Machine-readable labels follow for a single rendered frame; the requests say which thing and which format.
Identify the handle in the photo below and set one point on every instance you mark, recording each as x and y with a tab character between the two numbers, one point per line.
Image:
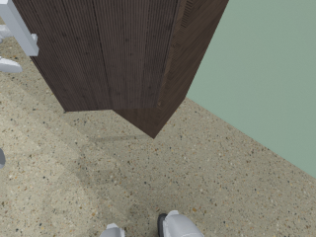
18	28

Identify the robot right thigh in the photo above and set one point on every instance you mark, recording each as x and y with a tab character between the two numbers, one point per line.
178	225

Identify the cupboard door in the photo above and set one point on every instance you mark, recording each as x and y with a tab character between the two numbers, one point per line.
101	55

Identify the robot left hand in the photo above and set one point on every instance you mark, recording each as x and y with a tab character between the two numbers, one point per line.
8	65

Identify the robot right shin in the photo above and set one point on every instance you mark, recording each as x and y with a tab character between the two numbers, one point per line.
173	212

